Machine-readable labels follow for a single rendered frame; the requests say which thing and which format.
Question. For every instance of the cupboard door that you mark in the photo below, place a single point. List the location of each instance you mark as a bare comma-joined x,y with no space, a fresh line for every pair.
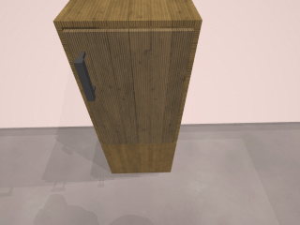
139,75

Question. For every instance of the handle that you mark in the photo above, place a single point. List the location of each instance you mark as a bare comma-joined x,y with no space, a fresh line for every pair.
84,77

